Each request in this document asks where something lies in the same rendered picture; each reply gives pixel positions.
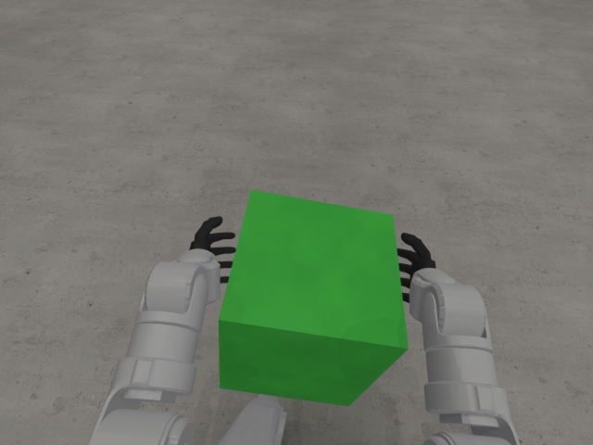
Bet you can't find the carton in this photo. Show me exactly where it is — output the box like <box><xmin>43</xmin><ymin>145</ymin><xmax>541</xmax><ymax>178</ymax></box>
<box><xmin>219</xmin><ymin>190</ymin><xmax>409</xmax><ymax>406</ymax></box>

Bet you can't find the left robot forearm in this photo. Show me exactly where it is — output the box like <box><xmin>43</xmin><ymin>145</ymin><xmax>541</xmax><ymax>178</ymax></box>
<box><xmin>87</xmin><ymin>248</ymin><xmax>221</xmax><ymax>445</ymax></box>

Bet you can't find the robot left thigh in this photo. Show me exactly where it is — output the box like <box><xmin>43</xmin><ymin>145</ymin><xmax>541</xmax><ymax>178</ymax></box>
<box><xmin>217</xmin><ymin>399</ymin><xmax>287</xmax><ymax>445</ymax></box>

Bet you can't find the left robot shin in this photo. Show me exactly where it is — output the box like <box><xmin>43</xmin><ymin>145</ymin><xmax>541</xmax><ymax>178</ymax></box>
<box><xmin>257</xmin><ymin>394</ymin><xmax>281</xmax><ymax>407</ymax></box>

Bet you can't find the robot left hand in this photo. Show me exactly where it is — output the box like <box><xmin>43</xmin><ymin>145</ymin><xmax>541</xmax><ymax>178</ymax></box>
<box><xmin>189</xmin><ymin>216</ymin><xmax>236</xmax><ymax>283</ymax></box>

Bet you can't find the robot right hand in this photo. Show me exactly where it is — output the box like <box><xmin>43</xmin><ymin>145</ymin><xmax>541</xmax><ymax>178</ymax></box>
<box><xmin>397</xmin><ymin>233</ymin><xmax>435</xmax><ymax>303</ymax></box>

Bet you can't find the left robot upper arm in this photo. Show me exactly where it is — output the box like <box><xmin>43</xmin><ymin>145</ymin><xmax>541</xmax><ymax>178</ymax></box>
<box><xmin>90</xmin><ymin>409</ymin><xmax>194</xmax><ymax>445</ymax></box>

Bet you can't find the right robot forearm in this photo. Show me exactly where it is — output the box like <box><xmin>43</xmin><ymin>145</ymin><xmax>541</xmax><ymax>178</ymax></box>
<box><xmin>410</xmin><ymin>268</ymin><xmax>521</xmax><ymax>445</ymax></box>

